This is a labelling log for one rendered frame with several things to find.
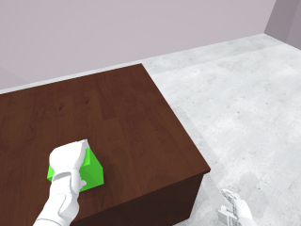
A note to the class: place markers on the table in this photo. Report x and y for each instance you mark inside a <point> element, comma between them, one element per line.
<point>152,169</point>

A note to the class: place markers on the left robot hand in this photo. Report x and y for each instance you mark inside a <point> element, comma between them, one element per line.
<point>69,156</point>

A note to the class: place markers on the right robot hand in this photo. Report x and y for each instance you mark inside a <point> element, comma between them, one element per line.
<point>239,209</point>

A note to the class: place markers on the sponge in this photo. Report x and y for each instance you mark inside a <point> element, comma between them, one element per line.
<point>90,171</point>

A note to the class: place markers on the left robot forearm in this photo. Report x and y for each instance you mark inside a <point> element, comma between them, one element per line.
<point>62,206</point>

